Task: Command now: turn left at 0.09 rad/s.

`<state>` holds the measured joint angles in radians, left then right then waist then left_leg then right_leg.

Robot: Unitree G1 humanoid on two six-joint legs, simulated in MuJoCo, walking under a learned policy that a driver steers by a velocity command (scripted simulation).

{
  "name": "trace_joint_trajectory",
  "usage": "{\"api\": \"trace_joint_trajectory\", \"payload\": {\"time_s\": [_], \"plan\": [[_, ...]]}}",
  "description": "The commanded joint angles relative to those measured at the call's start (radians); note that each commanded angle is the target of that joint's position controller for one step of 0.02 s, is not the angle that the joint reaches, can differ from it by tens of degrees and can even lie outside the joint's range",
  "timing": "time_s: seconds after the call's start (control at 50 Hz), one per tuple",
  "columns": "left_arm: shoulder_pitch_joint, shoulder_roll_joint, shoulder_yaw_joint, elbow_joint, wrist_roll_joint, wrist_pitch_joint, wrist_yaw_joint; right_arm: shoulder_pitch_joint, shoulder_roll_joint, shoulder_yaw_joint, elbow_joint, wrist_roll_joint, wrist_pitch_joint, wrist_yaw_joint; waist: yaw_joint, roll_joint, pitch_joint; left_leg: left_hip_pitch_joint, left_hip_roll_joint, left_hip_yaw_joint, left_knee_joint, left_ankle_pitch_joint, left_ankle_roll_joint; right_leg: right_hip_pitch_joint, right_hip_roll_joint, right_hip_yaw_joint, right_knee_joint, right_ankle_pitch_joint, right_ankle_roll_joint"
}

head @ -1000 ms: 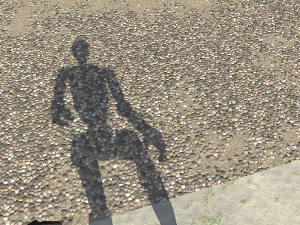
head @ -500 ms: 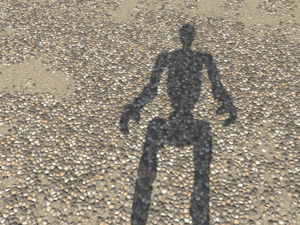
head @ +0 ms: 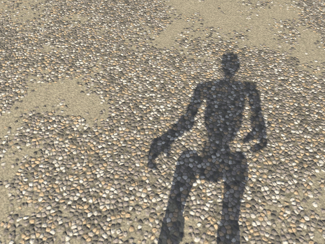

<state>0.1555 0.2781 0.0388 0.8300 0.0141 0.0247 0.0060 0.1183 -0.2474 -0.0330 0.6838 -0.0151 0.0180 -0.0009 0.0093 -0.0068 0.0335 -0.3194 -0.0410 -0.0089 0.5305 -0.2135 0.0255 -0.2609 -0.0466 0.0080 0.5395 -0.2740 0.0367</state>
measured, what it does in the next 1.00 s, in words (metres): stands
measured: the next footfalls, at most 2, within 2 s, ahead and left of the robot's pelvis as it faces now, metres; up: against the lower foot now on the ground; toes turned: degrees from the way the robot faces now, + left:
right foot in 2.00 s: +0.49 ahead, -0.11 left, +0.00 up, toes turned -9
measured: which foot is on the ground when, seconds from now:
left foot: down 0.00-1.00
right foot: down 0.00-1.00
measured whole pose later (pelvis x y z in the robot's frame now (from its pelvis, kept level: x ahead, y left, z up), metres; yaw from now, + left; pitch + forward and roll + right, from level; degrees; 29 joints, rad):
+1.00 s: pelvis +0.03 -0.03 +0.01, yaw +0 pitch -2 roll +0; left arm 0.23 0.23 0.00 1.07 0.00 -0.01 0.03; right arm 0.17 -0.23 -0.04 1.10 0.00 0.02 -0.05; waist 0.00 0.00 0.04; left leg -0.21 0.02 -0.04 0.45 -0.22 -0.03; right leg -0.14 0.01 -0.02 0.45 -0.28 -0.01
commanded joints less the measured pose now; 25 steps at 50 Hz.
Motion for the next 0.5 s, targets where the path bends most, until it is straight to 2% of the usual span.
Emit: {"api": "trace_joint_trajectory", "payload": {"time_s": [0.02,0.04,0.06,0.12,0.24,0.34,0.5], "plan": [[-0.028,0.150,0.028,-0.038,0.008,-0.018,-0.001,0.059,-0.074,-0.021,-0.029,-0.016,-0.017,0.000,-0.069,-0.166,-0.074,0.080,0.047,-0.047,-0.087,-0.105,-0.011,-0.029,-0.135,0.142,-0.183,-0.003,-0.117],[-0.067,0.100,0.013,-0.055,0.012,-0.026,-0.006,0.008,-0.108,-0.027,-0.021,-0.017,-0.013,-0.006,-0.044,-0.133,-0.031,0.135,0.053,-0.054,-0.075,-0.048,-0.021,-0.098,-0.098,0.127,-0.215,-0.129,-0.100],[-0.063,0.091,0.009,-0.045,0.017,-0.035,-0.006,-0.012,-0.120,-0.034,-0.020,-0.010,-0.008,-0.013,-0.034,-0.119,-0.024,0.150,0.058,-0.056,-0.067,-0.019,-0.013,-0.114,-0.079,0.107,-0.220,-0.150,-0.074],[-0.020,0.099,0.006,-0.015,0.003,-0.057,0.000,0.011,-0.110,-0.036,0.009,-0.008,0.000,-0.022,-0.021,-0.075,-0.016,0.132,0.071,-0.079,-0.088,0.025,0.003,-0.064,-0.052,0.073,-0.189,-0.065,-0.048],[0.011,0.087,-0.002,0.025,-0.001,-0.053,0.012,0.037,-0.092,-0.040,0.077,0.001,-0.013,-0.025,-0.002,-0.004,-0.037,0.130,0.073,-0.074,-0.095,0.112,-0.011,0.006,-0.032,0.051,-0.156,0.033,-0.057],[0.011,0.080,-0.005,0.060,-0.005,-0.049,0.010,0.058,-0.097,-0.044,0.137,0.005,-0.012,-0.032,-0.002,0.015,-0.042,0.156,0.078,-0.073,-0.098,0.168,-0.016,0.027,-0.020,0.039,-0.155,0.091,-0.060],[0.017,0.075,-0.008,0.117,-0.008,-0.045,0.009,0.066,-0.105,-0.043,0.224,0.009,-0.009,-0.044,-0.005,0.008,-0.033,0.177,0.079,-0.065,-0.106,0.191,-0.019,0.043,-0.005,0.026,-0.167,0.137,-0.060]]}}
Velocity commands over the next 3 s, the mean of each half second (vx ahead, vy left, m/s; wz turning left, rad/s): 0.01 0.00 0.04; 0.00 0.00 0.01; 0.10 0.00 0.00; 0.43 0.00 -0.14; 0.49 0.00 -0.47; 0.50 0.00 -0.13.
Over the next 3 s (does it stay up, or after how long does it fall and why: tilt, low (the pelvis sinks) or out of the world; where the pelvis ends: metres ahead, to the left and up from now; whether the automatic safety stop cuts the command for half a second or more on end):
stays up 0.85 -0.15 0.00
